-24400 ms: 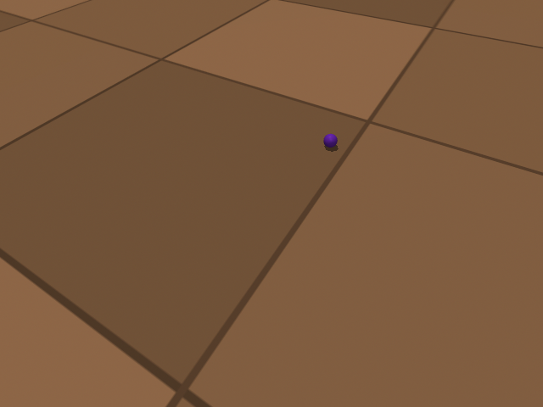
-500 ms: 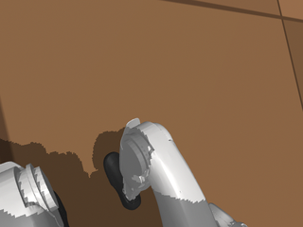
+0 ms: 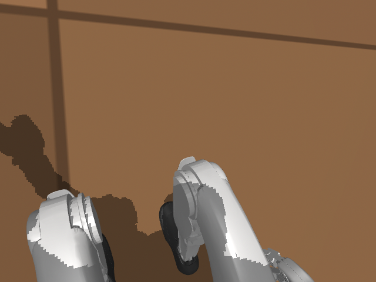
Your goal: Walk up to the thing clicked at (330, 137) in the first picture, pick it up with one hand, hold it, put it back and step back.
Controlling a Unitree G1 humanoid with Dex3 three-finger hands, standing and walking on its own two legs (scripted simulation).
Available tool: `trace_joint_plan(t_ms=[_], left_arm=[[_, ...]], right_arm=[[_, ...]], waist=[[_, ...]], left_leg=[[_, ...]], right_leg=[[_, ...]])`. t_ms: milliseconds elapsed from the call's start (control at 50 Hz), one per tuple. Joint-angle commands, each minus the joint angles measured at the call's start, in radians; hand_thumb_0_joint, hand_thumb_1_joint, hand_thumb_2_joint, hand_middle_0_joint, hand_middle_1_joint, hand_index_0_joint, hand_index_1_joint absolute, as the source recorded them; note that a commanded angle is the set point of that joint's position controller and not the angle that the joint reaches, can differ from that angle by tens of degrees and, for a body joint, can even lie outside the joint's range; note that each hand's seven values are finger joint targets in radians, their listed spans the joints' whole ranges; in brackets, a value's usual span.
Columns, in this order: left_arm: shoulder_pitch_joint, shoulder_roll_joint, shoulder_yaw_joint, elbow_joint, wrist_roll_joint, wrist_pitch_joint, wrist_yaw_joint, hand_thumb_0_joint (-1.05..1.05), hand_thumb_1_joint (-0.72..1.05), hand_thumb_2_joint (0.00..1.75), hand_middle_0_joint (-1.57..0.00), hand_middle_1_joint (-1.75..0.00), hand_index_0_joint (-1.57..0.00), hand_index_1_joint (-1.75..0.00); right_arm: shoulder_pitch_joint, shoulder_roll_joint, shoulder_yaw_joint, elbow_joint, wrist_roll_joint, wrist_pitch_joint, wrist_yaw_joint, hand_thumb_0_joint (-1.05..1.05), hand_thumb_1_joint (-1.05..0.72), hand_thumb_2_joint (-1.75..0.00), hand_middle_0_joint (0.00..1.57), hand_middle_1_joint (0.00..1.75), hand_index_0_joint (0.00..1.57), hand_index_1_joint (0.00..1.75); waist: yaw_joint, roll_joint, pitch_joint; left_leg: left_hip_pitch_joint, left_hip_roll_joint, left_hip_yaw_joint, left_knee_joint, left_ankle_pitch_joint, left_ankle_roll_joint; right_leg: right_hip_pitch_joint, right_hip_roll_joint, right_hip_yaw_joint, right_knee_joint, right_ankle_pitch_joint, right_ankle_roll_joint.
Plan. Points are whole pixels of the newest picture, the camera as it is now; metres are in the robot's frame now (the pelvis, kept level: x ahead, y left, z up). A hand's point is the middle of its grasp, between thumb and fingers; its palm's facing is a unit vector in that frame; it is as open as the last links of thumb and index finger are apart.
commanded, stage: settle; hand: left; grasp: from above
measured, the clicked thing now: out of the picture +0.47 +0.34 -0.20
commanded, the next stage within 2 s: lift in 0.42 s
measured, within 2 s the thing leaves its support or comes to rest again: neither
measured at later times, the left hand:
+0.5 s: hand out of the picture +0.45 +0.33 -0.12, palm faces -0.46 -0.07 -0.89, open 10.4 cm
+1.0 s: hand out of the picture +0.41 +0.34 -0.02, palm faces -0.46 -0.11 -0.88, open 10.4 cm
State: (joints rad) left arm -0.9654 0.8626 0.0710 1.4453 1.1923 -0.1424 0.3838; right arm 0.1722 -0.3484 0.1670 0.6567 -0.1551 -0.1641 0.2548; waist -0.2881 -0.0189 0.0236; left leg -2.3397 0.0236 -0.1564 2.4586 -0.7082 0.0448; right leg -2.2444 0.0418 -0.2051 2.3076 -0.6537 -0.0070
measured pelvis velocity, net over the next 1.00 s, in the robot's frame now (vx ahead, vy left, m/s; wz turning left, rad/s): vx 0.00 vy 0.00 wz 0.12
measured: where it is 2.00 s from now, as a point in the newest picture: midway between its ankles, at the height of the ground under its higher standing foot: (145, 267)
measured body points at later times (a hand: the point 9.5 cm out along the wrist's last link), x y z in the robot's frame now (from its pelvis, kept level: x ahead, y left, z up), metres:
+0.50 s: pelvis -0.01 +0.00 +0.02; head +0.23 +0.08 +0.40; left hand +0.47 +0.33 -0.07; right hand +0.06 -0.27 -0.08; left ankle +0.07 +0.11 -0.29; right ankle +0.11 -0.10 -0.29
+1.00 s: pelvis +0.00 +0.00 +0.10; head +0.20 +0.07 +0.49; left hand +0.43 +0.34 +0.03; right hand +0.10 -0.26 -0.02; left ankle +0.07 +0.11 -0.29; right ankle +0.11 -0.10 -0.29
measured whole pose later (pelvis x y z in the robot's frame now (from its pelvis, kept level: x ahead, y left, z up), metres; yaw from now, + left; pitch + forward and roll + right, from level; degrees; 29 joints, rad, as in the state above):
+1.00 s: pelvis +0.00 +0.00 +0.10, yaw +7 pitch +36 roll -7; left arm -0.78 0.66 -0.02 1.05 1.08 -0.11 0.11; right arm 0.22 -0.28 0.03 0.65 -0.02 0.03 0.09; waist -0.15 0.05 -0.16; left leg -2.09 0.00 -0.05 2.11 -0.66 0.05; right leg -2.03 0.02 -0.09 2.03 -0.64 0.00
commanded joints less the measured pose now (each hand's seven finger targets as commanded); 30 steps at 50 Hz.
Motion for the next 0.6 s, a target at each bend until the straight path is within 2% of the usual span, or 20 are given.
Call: trace_joint_plan(t_ms=[0,20,40,80,100,160,180,220,240,280,340,400,440,460,480,500,520,540,560,580], left_arm=[[-0.319,0.216,0.005,-0.197,-0.011,-0.015,-0.005,0.00,0.64,0.88,-0.98,-0.87,-1.00,-0.85],[-0.320,0.210,0.013,-0.183,-0.009,-0.016,-0.011,0.00,0.64,0.88,-0.99,-0.87,-1.00,-0.85],[-0.326,0.249,0.038,-0.204,0.004,-0.019,-0.017,0.00,0.66,0.89,-1.00,-0.86,-1.02,-0.85],[-0.331,0.212,0.029,-0.208,0.003,-0.021,-0.026,0.00,0.67,0.88,-1.02,-0.85,-1.03,-0.84],[-0.364,0.180,-0.006,-0.242,0.003,-0.026,-0.028,0.00,0.68,0.90,-1.03,-0.86,-1.04,-0.85],[-0.326,0.223,0.022,-0.215,0.001,-0.022,-0.028,0.00,0.64,0.86,-0.98,-0.86,-1.00,-0.84],[-0.346,0.233,0.029,-0.245,0.005,-0.022,-0.029,0.00,0.65,0.88,-0.99,-0.85,-1.01,-0.84],[-0.349,0.209,0.010,-0.243,0.009,-0.018,-0.046,0.00,0.69,0.90,-1.02,-0.86,-1.04,-0.85],[-0.351,0.198,0.006,-0.233,0.014,-0.015,-0.049,0.00,0.68,0.92,-1.02,-0.87,-1.03,-0.86],[-0.370,0.203,0.013,-0.246,0.004,-0.013,-0.050,0.00,0.68,0.94,-1.02,-0.87,-1.03,-0.86],[-0.353,0.167,-0.006,-0.234,-0.008,-0.007,-0.066,0.00,0.70,0.97,-1.04,-0.88,-1.04,-0.88],[-0.361,0.179,-0.011,-0.216,-0.009,-0.009,-0.084,0.00,0.66,0.95,-1.01,-0.87,-1.02,-0.86],[-0.375,0.154,-0.024,-0.243,-0.006,-0.016,-0.097,0.00,0.64,0.96,-0.99,-0.87,-1.00,-0.87],[-0.398,0.177,-0.014,-0.271,-0.009,-0.021,-0.096,0.00,0.63,0.97,-0.99,-0.88,-0.99,-0.88],[-0.374,0.158,-0.020,-0.237,-0.005,-0.019,-0.099,0.00,0.59,0.89,-0.98,-0.91,-1.00,-0.89],[-0.381,0.165,-0.011,-0.279,-0.011,-0.023,-0.100,0.00,0.51,0.91,-0.90,-0.83,-0.92,-0.81],[-0.359,0.171,-0.009,-0.268,-0.008,-0.021,-0.102,0.00,0.51,0.86,-0.92,-0.88,-0.94,-0.86],[-0.373,0.154,-0.013,-0.302,-0.017,-0.022,-0.108,0.00,0.46,0.90,-0.85,-0.80,-0.86,-0.78],[-0.370,0.182,0.003,-0.331,-0.013,-0.019,-0.110,0.00,0.48,0.84,-0.89,-0.87,-0.91,-0.86],[-0.360,0.176,0.005,-0.344,-0.021,-0.014,-0.113,0.00,0.53,0.87,-0.90,-0.89,-0.92,-0.86]], right_arm=[[0.203,-0.269,-0.103,0.000,0.022,0.020,-0.021,0.00,-0.92,-0.91,0.20,0.30,0.20,0.30],[0.209,-0.274,-0.110,0.004,0.021,0.026,-0.028,0.00,-0.92,-0.91,0.20,0.30,0.20,0.30],[0.224,-0.273,-0.116,0.013,0.022,0.034,-0.032,0.00,-0.91,-0.91,0.20,0.30,0.20,0.30],[0.220,-0.254,-0.117,-0.001,0.023,0.045,-0.037,0.00,-0.92,-0.91,0.20,0.30,0.20,0.30],[0.198,-0.235,-0.107,-0.016,0.027,0.048,-0.039,0.00,-0.91,-0.91,0.20,0.30,0.20,0.30],[0.207,-0.232,-0.114,-0.003,0.029,0.061,-0.053,0.00,-0.92,-0.91,0.20,0.30,0.20,0.30],[0.206,-0.232,-0.117,-0.003,0.033,0.067,-0.058,0.00,-0.91,-0.90,0.20,0.30,0.20,0.30],[0.209,-0.221,-0.124,-0.004,0.035,0.076,-0.061,0.00,-0.91,-0.90,0.20,0.30,0.20,0.30],[0.220,-0.226,-0.127,0.004,0.035,0.080,-0.065,0.00,-0.92,-0.91,0.20,0.30,0.20,0.30],[0.223,-0.225,-0.128,-0.005,0.037,0.088,-0.070,0.00,-0.91,-0.90,0.20,0.30,0.20,0.30],[0.229,-0.214,-0.134,0.000,0.042,0.098,-0.079,0.00,-0.91,-0.90,0.20,0.30,0.20,0.30],[0.226,-0.216,-0.136,0.002,0.049,0.106,-0.095,0.00,-0.91,-0.90,0.20,0.30,0.20,0.30],[0.231,-0.211,-0.139,0.001,0.052,0.110,-0.102,0.00,-0.91,-0.90,0.20,0.30,0.20,0.30],[0.226,-0.211,-0.141,0.001,0.055,0.114,-0.108,0.00,-0.91,-0.90,0.20,0.30,0.20,0.30],[0.234,-0.210,-0.143,-0.003,0.054,0.114,-0.111,0.00,-0.95,-0.92,0.20,0.30,0.20,0.30],[0.238,-0.210,-0.145,-0.004,0.057,0.116,-0.114,0.00,-0.89,-0.90,0.20,0.30,0.20,0.30],[0.237,-0.209,-0.147,-0.004,0.059,0.118,-0.116,0.00,-0.94,-0.92,0.20,0.30,0.20,0.30],[0.246,-0.196,-0.149,-0.004,0.062,0.120,-0.117,0.00,-0.89,-0.90,0.20,0.30,0.20,0.30],[0.251,-0.197,-0.152,0.000,0.066,0.124,-0.119,0.00,-0.94,-0.92,0.20,0.30,0.20,0.30],[0.253,-0.196,-0.162,-0.002,0.068,0.129,-0.120,0.00,-0.92,-0.91,0.20,0.30,0.20,0.30]], waist=[[-0.026,0.366,-0.664],[-0.030,0.357,-0.649],[-0.028,0.365,-0.663],[-0.024,0.347,-0.682],[-0.015,0.365,-0.715],[0.005,0.355,-0.725],[0.014,0.366,-0.760],[0.008,0.388,-0.774],[0.003,0.382,-0.753],[0.001,0.351,-0.762],[-0.001,0.322,-0.738],[0.002,0.306,-0.719],[-0.003,0.316,-0.721],[0.016,0.339,-0.740],[0.000,0.314,-0.718],[0.016,0.319,-0.746],[0.024,0.334,-0.744],[0.024,0.349,-0.798],[0.048,0.376,-0.846],[0.056,0.397,-0.885]], left_leg=[[0.472,0.000,0.023,-0.288,0.159,-0.017],[0.479,-0.003,0.027,-0.280,0.169,-0.019],[0.496,-0.004,0.028,-0.286,0.183,-0.020],[0.490,-0.010,0.044,-0.286,0.187,-0.016],[0.493,-0.013,0.054,-0.295,0.189,-0.017],[0.485,-0.019,0.076,-0.294,0.201,-0.012],[0.499,-0.020,0.077,-0.304,0.216,-0.014],[0.532,-0.019,0.076,-0.317,0.221,-0.015],[0.533,-0.021,0.076,-0.315,0.226,-0.015],[0.510,-0.024,0.077,-0.322,0.218,-0.010],[0.508,-0.022,0.082,-0.337,0.192,-0.005],[0.496,-0.025,0.073,-0.354,0.145,-0.005],[0.515,-0.025,0.068,-0.371,0.138,-0.010],[0.519,-0.027,0.071,-0.374,0.141,-0.010],[0.523,-0.027,0.069,-0.372,0.147,-0.010],[0.537,-0.028,0.068,-0.384,0.152,-0.011],[0.550,-0.029,0.074,-0.388,0.161,-0.013],[0.573,-0.027,0.081,-0.397,0.182,-0.012],[0.624,-0.027,0.083,-0.408,0.226,-0.016],[0.650,-0.028,0.086,-0.414,0.253,-0.017]], right_leg=[[0.332,0.040,-0.001,-0.214,0.191,-0.034],[0.313,0.035,-0.001,-0.218,0.196,-0.036],[0.319,0.035,0.001,-0.214,0.201,-0.037],[0.349,0.035,0.013,-0.232,0.205,-0.036],[0.363,0.035,0.018,-0.235,0.207,-0.036],[0.392,0.034,0.033,-0.254,0.214,-0.033],[0.398,0.032,0.033,-0.248,0.228,-0.035],[0.389,0.031,0.036,-0.245,0.230,-0.038],[0.375,0.027,0.035,-0.253,0.235,-0.039],[0.393,0.027,0.037,-0.267,0.226,-0.037],[0.396,0.028,0.045,-0.289,0.203,-0.035],[0.369,0.028,0.046,-0.295,0.151,-0.042],[0.357,0.024,0.043,-0.295,0.149,-0.042],[0.359,0.024,0.048,-0.295,0.147,-0.045],[0.356,0.022,0.044,-0.301,0.152,-0.044],[0.360,0.019,0.045,-0.301,0.158,-0.044],[0.364,0.018,0.048,-0.307,0.162,-0.047],[0.401,0.020,0.052,-0.305,0.187,-0.041],[0.415,0.017,0.054,-0.301,0.225,-0.042],[0.432,0.016,0.056,-0.302,0.248,-0.043]])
